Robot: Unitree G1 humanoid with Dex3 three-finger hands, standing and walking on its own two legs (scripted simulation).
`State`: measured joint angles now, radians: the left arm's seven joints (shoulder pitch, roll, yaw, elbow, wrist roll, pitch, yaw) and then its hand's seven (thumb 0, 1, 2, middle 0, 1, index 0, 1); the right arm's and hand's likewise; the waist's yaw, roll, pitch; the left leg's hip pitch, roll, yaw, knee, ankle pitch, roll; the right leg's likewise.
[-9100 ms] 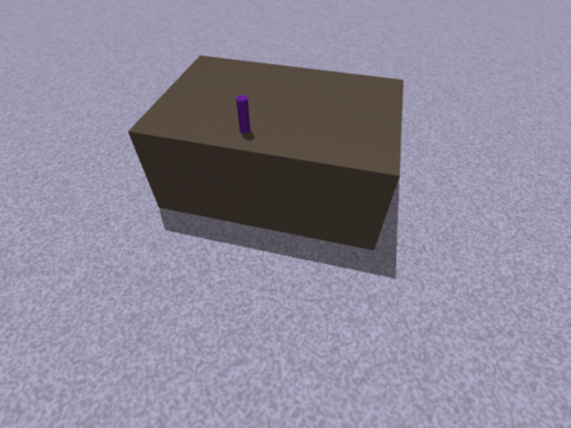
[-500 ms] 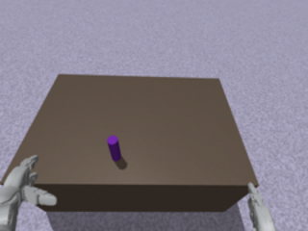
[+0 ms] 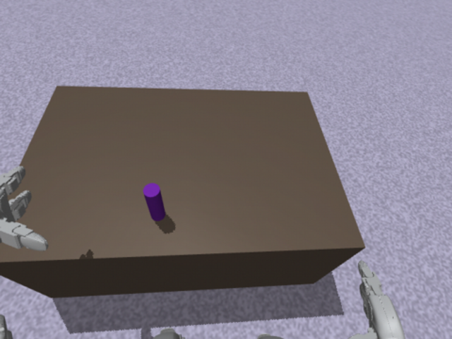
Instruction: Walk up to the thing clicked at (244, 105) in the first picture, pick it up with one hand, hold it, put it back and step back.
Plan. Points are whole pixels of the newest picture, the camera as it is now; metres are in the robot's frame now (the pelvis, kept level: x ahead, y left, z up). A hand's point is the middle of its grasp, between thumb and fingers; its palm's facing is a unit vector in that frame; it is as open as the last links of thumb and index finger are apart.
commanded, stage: go down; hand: left
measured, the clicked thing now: (155, 203) +0.48 +0.16 -0.21
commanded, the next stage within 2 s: approach in 0.66 s
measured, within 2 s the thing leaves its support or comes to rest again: neither
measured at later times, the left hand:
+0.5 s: hand (32, 193) +0.38 +0.34 +0.02, palm faces +0.09 -0.99 -0.08, open 17.5 cm
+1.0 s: hand (44, 182) +0.41 +0.33 +0.01, palm faces +0.09 -1.00 +0.00, open 17.5 cm
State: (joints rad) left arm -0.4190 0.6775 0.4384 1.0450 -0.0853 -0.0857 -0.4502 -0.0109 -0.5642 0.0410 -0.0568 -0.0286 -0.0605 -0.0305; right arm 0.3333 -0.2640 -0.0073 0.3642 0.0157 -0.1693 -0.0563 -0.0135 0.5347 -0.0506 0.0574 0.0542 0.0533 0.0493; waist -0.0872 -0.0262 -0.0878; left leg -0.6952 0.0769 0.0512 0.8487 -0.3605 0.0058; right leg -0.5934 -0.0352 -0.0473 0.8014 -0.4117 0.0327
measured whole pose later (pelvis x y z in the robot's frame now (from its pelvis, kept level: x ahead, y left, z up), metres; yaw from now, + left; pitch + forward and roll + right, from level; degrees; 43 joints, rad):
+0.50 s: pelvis +0.01 +0.01 -0.01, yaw -1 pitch +15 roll -3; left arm -0.46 0.71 0.49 1.05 -0.10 -0.12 -0.49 -0.01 -0.56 0.04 -0.06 -0.03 -0.06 -0.03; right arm 0.34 -0.26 0.00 0.34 0.01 -0.16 -0.05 -0.01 0.52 -0.06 0.06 0.05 0.05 0.05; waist -0.10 -0.02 -0.13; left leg -0.76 0.08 0.05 0.90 -0.40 0.01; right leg -0.64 -0.03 -0.04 0.83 -0.43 0.04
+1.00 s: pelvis +0.00 +0.00 -0.03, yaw -1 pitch +18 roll -3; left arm -0.59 0.75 0.53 1.18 -0.17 -0.26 -0.54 -0.01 -0.52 0.03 -0.05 -0.03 -0.05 -0.03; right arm 0.31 -0.27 0.01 0.32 -0.01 -0.18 -0.03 -0.01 0.55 -0.05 0.06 0.05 0.05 0.05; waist -0.14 -0.03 -0.13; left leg -0.91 0.09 0.03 1.01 -0.42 0.01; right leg -0.80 -0.03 -0.05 0.95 -0.47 0.04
